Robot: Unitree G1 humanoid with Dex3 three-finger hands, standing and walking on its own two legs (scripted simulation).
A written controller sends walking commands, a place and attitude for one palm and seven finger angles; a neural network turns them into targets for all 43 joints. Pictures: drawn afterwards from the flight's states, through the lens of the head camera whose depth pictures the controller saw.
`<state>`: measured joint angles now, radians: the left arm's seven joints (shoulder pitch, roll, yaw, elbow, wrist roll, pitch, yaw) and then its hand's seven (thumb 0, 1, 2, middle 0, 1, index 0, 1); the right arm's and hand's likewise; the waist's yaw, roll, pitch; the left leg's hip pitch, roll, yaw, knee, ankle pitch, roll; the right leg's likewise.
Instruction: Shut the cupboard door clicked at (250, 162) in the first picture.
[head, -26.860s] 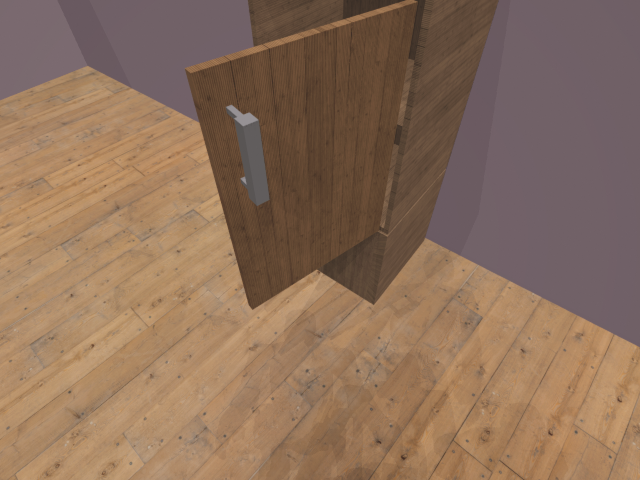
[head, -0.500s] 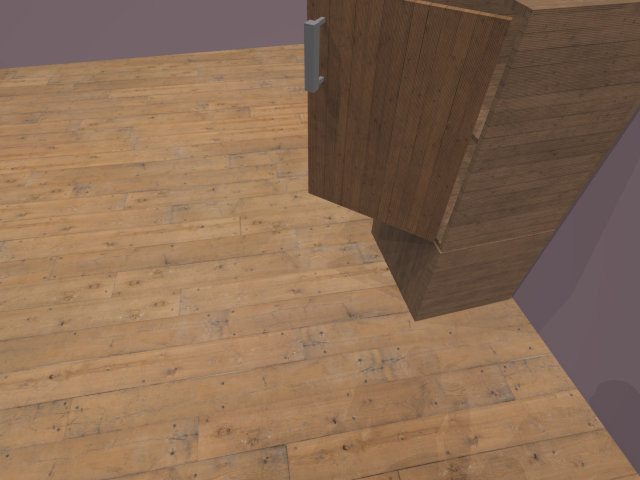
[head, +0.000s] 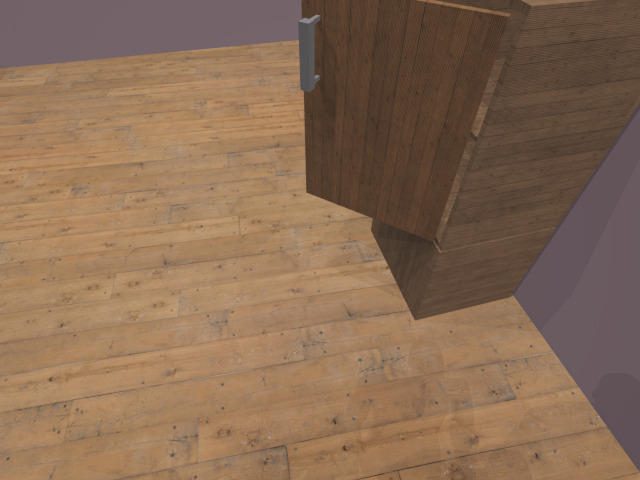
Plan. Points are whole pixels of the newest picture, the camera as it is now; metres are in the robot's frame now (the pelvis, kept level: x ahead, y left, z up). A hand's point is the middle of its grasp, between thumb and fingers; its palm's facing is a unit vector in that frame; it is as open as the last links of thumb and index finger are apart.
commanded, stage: look to check the result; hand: left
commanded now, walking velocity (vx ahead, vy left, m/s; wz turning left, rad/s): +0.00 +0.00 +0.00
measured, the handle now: (311, 53) +0.96 +0.07 +0.10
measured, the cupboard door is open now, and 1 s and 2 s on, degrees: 45 45 45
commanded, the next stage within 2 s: walk to a spot facing it in 0.06 s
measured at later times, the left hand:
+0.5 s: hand out of the picture +0.03 +0.20 -0.19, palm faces +0.16 -0.96 -0.21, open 7.4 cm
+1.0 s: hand out of the picture -0.01 +0.21 -0.16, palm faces +0.43 -0.85 -0.31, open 7.4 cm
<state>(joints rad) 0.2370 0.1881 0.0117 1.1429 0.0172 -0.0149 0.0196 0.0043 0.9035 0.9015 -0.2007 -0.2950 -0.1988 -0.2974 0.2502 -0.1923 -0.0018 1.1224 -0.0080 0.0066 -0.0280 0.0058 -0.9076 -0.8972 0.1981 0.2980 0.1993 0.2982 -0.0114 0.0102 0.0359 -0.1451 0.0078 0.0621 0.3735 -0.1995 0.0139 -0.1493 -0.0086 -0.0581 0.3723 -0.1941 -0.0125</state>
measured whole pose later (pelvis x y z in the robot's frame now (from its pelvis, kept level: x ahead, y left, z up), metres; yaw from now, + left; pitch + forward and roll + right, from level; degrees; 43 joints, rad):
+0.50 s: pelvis +0.00 +0.00 -0.02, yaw +10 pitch -1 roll -1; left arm 0.18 0.20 0.05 1.02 0.03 0.02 0.03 0.00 0.90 0.90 -0.20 -0.30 -0.20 -0.30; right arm 0.25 -0.19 -0.04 1.04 -0.01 0.06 0.00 0.01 -0.91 -0.90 0.20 0.30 0.20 0.30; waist -0.03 -0.01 0.09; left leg -0.32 0.03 0.06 0.71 -0.41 -0.02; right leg -0.20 -0.07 -0.21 0.56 -0.32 -0.01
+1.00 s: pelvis +0.00 -0.03 -0.01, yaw +28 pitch +2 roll +0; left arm 0.17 0.21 0.05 0.88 0.03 0.02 0.03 0.00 0.90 0.90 -0.20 -0.30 -0.20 -0.30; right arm 0.19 -0.27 -0.10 0.92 -0.02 0.08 0.01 0.01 -0.91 -0.90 0.20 0.30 0.20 0.30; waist -0.03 0.04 0.09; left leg -0.55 -0.07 -0.08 1.03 -0.44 -0.03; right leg -0.24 -0.03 -0.03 0.54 -0.32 0.01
